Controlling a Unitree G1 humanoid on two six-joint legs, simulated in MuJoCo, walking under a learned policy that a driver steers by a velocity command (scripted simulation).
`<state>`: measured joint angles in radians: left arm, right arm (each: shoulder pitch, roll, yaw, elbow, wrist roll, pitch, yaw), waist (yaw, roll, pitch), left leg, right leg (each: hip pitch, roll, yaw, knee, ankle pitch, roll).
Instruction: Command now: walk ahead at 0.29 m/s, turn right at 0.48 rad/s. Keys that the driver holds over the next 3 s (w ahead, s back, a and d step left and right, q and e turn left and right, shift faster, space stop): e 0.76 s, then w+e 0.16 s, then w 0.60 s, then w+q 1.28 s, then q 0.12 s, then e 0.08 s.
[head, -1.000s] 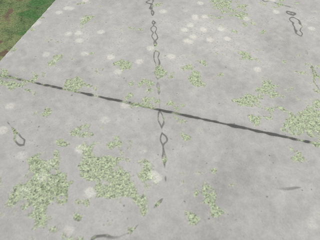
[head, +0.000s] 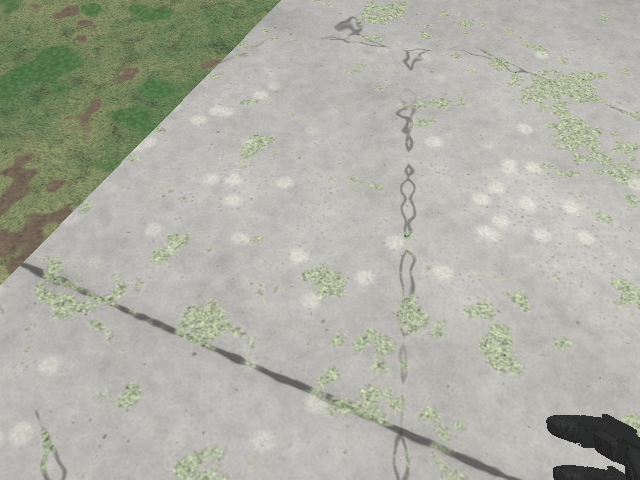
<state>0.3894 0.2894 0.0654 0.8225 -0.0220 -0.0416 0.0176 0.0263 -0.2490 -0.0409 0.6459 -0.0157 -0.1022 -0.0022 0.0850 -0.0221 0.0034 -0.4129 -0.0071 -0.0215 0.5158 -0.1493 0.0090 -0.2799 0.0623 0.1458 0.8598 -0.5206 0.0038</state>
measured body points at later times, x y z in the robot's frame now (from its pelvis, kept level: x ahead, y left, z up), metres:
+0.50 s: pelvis +0.09 -0.04 +0.00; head +0.14 -0.07 +0.45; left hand +0.35 +0.17 -0.07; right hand +0.14 -0.36 -0.11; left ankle +0.09 +0.12 -0.65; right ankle +0.12 -0.14 -0.73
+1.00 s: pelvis +0.14 -0.02 +0.02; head +0.16 -0.01 +0.46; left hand +0.44 +0.13 -0.08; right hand +0.05 -0.31 -0.08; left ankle +0.19 +0.09 -0.73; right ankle +0.08 -0.16 -0.64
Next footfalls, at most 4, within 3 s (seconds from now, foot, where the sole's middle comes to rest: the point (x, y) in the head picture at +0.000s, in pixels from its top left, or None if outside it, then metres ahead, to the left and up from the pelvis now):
0.38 right None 0.16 -0.15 -0.77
0.80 left None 0.23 0.07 -0.77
1.24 right None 0.16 -0.25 -0.77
1.74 left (492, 448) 0.57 -0.29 -0.77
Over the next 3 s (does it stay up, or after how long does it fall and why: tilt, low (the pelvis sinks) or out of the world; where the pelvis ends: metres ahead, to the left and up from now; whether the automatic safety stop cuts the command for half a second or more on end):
stays up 0.99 -0.45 0.01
